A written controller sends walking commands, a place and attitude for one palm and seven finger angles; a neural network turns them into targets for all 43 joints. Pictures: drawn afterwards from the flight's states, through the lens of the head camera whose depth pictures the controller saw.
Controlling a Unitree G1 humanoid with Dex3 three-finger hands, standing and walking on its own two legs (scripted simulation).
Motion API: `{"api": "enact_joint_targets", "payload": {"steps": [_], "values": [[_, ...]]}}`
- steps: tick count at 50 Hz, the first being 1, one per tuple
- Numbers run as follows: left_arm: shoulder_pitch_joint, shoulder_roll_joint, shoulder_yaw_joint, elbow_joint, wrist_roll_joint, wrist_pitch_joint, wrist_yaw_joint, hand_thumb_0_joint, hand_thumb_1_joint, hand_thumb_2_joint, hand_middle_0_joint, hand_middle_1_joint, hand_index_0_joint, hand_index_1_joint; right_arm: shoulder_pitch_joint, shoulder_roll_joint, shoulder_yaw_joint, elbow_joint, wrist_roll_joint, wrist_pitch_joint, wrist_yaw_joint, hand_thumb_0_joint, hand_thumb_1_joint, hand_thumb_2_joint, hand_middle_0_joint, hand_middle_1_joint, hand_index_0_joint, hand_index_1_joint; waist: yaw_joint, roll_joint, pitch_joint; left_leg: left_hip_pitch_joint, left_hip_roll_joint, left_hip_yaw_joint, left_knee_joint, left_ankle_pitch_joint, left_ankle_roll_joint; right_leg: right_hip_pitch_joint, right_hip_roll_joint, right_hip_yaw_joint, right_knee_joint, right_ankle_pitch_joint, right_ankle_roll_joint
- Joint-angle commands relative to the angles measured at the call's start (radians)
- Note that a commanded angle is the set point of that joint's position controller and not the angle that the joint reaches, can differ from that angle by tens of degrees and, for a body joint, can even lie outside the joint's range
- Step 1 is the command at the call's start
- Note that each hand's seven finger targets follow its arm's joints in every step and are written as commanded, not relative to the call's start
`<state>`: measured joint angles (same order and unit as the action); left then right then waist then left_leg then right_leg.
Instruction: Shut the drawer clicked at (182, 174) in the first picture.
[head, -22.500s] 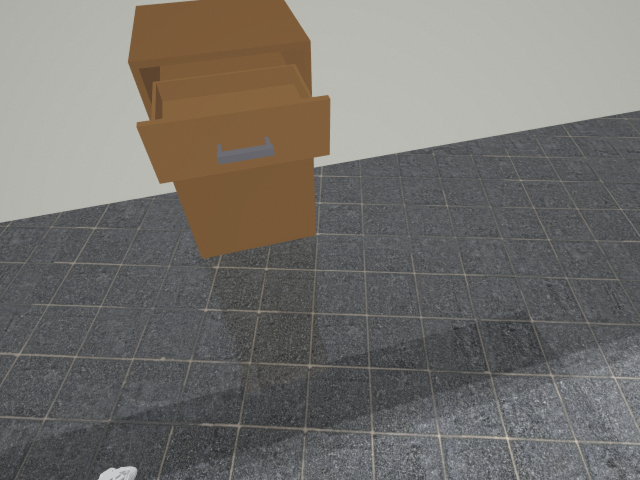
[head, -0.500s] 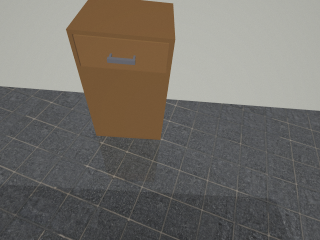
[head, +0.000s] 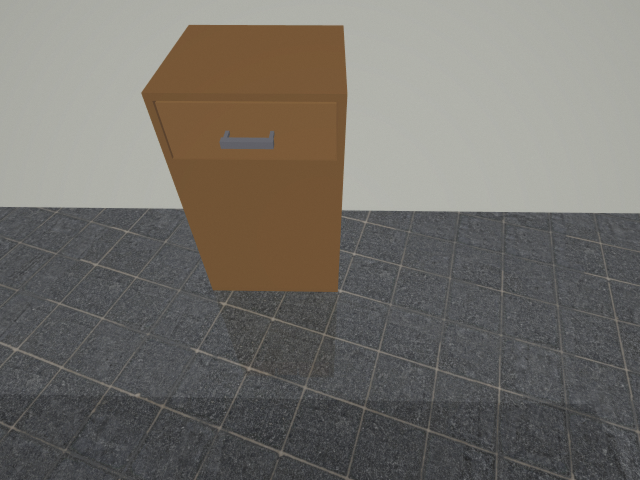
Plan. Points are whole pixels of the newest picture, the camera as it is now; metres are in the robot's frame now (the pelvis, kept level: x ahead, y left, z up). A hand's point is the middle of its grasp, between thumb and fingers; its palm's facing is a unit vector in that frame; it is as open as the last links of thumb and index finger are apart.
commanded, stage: let the arm hang, fingers relaxed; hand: left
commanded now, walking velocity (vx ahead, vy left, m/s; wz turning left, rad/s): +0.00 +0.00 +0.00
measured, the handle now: (248, 138) +0.88 +0.23 -0.07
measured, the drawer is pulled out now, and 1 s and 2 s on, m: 0.00 0.00 0.00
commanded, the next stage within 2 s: look to check the result in 0.28 s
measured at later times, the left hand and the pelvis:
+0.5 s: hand out of the picture -0.01 +0.14 -0.17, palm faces +0.05 -0.98 -0.17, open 7.4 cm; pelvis +0.02 -0.02 +0.00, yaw +0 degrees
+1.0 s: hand out of the picture +0.02 +0.13 -0.17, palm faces +0.05 -0.98 -0.17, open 7.4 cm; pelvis +0.03 -0.03 +0.00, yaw +0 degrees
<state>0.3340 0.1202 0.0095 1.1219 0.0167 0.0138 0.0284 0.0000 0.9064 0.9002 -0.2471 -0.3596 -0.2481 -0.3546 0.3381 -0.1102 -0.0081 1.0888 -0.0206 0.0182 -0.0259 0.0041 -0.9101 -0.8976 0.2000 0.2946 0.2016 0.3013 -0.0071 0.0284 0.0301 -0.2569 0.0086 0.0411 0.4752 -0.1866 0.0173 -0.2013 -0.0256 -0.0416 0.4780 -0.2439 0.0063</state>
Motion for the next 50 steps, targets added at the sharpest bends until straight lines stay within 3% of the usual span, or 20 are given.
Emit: {"api": "enact_joint_targets", "payload": {"steps": [1, 4, 15, 50], "values": [[0.071, 0.095, 0.020, -0.013, -0.002, -0.016, 0.012, 0.000, 0.900, 0.900, -0.200, -0.300, -0.200, -0.300, 0.088, -0.082, -0.019, -0.006, 0.001, -0.012, -0.008, 0.000, -0.900, -0.900, 0.200, 0.300, 0.200, 0.300, 0.004, -0.001, 0.111, -0.024, 0.079, -0.109, -0.140, -0.130, 0.026, -0.103, -0.053, 0.068, -0.128, -0.106, -0.051], [0.068, 0.085, 0.022, -0.009, -0.002, -0.016, 0.012, 0.000, 0.900, 0.900, -0.200, -0.300, -0.200, -0.300, 0.089, -0.074, -0.020, 0.000, 0.000, -0.014, -0.011, 0.000, -0.900, -0.900, 0.200, 0.300, 0.200, 0.300, 0.006, 0.017, 0.111, -0.033, 0.079, -0.116, -0.152, -0.147, 0.025, -0.092, -0.049, 0.067, -0.126, -0.097, -0.053], [0.060, 0.081, 0.022, 0.007, -0.005, -0.029, 0.016, 0.000, 0.900, 0.900, -0.200, -0.300, -0.200, -0.300, 0.091, -0.068, -0.023, 0.016, 0.005, -0.019, -0.017, 0.000, -0.900, -0.900, 0.200, 0.300, 0.200, 0.300, 0.000, -0.024, 0.061, 0.055, 0.077, -0.077, -0.091, 0.034, 0.015, -0.062, -0.062, 0.078, -0.142, 0.000, -0.058], [0.045, 0.093, 0.024, 0.019, -0.007, -0.032, 0.018, 0.000, 0.900, 0.900, -0.200, -0.300, -0.200, -0.300, 0.048, -0.084, -0.018, 0.040, 0.007, -0.022, -0.024, 0.000, -0.900, -0.900, 0.200, 0.300, 0.200, 0.300, 0.004, -0.031, 0.063, 0.101, 0.091, -0.062, -0.102, 0.122, 0.006, 0.007, -0.060, 0.073, -0.155, 0.132, -0.052]]}}
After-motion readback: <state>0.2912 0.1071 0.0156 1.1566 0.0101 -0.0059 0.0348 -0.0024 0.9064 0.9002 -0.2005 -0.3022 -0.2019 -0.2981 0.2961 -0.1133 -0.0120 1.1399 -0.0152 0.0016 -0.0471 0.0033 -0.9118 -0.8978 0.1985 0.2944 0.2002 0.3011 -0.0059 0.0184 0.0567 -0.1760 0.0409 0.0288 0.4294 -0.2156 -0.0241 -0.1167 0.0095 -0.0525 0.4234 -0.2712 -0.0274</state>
